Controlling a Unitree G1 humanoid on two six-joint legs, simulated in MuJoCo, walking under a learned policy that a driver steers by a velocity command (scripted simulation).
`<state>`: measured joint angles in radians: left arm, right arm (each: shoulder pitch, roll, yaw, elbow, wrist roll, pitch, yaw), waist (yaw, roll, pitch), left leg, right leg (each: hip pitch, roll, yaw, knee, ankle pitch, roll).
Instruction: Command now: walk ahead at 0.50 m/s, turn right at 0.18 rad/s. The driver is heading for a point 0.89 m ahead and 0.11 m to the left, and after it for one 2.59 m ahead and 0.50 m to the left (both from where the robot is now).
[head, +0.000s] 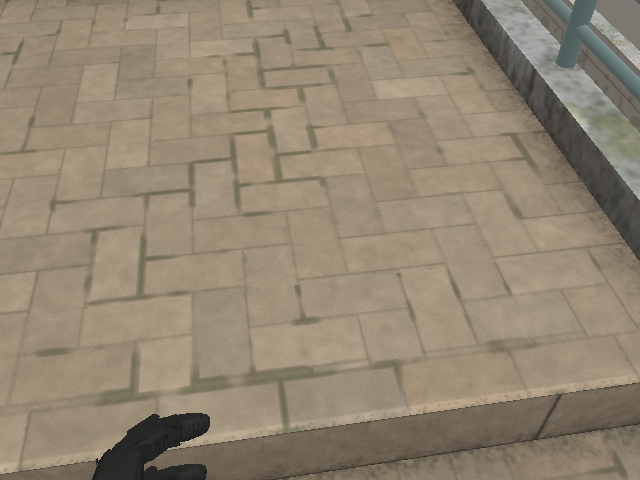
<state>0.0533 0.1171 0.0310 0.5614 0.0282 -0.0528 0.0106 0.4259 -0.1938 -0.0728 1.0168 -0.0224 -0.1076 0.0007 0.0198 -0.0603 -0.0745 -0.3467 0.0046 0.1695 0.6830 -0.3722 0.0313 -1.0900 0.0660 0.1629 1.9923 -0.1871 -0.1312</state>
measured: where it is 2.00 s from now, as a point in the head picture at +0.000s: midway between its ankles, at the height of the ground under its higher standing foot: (373, 332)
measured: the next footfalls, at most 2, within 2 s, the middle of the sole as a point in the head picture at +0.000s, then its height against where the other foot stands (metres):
right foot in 0.26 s outside the picture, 0.17 m higher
left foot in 0.80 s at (320, 362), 0.17 m higher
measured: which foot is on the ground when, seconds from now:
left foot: down 0.00-0.26, up 0.28-0.78, down 0.80-1.00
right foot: up 0.00-0.24, down 0.26-0.84, up 0.86-1.00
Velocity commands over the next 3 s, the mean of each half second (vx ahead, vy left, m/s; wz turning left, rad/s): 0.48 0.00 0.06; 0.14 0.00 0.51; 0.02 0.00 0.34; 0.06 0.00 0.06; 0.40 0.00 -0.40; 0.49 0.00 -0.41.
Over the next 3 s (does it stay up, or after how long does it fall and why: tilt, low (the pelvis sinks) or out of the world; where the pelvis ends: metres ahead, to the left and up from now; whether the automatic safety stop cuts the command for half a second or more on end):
stays up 1.18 0.07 0.36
